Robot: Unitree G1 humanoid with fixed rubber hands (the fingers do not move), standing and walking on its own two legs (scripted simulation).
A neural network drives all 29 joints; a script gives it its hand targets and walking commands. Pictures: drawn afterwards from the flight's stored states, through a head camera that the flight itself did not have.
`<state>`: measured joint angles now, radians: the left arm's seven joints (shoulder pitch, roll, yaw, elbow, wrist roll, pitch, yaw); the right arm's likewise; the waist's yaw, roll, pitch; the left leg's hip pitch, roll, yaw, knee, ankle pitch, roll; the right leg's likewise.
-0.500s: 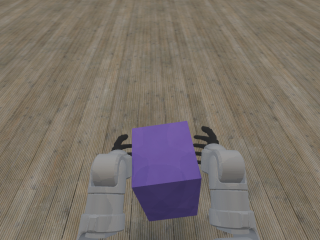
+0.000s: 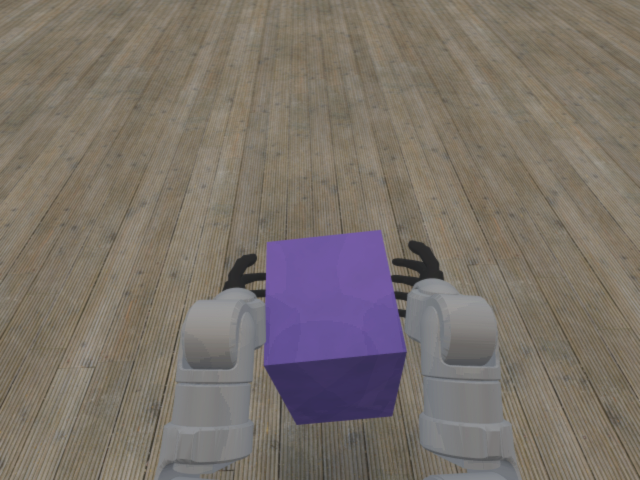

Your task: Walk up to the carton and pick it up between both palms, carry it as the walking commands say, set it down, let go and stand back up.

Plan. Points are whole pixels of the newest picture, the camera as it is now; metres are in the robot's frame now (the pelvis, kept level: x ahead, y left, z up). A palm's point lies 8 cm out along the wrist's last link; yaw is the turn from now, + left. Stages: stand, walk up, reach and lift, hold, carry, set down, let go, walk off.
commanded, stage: carry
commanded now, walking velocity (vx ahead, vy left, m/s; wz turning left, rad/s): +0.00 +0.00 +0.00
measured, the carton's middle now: (334, 336) +0.33 -0.01 +0.00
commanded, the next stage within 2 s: none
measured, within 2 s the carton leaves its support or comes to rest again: neither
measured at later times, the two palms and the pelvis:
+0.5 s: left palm (224, 328) +0.28 +0.12 +0.09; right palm (421, 320) +0.29 -0.10 +0.10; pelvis -0.03 +0.01 +0.01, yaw -3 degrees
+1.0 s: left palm (273, 222) +0.45 +0.08 +0.10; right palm (430, 217) +0.46 -0.14 +0.10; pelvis +0.15 -0.02 +0.00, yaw -2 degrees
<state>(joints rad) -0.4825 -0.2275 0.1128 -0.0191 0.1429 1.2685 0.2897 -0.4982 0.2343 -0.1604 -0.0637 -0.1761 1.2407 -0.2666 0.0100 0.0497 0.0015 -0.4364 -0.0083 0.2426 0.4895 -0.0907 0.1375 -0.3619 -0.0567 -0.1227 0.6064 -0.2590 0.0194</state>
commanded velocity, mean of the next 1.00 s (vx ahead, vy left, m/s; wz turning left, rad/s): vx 0.38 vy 0.00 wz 0.00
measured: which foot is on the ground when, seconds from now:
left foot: down 0.00-0.16, up 0.18-0.24, down 0.26-1.00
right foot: down 0.00-0.32, up 0.34-0.50, down 0.52-0.98, up 1.00-1.00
